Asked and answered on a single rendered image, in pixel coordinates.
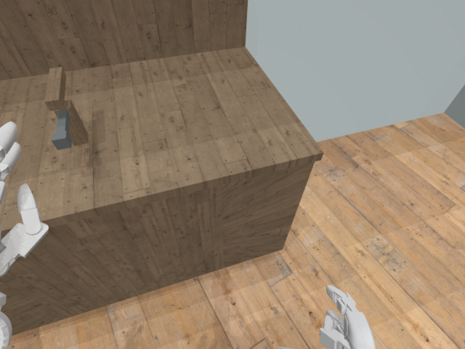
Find robot left hand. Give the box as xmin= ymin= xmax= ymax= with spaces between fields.
xmin=0 ymin=121 xmax=49 ymax=277

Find robot right hand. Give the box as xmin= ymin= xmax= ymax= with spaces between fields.
xmin=320 ymin=285 xmax=376 ymax=349

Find counter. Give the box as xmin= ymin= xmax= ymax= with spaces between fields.
xmin=0 ymin=0 xmax=324 ymax=335

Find tap lever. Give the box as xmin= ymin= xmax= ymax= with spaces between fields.
xmin=52 ymin=110 xmax=72 ymax=150

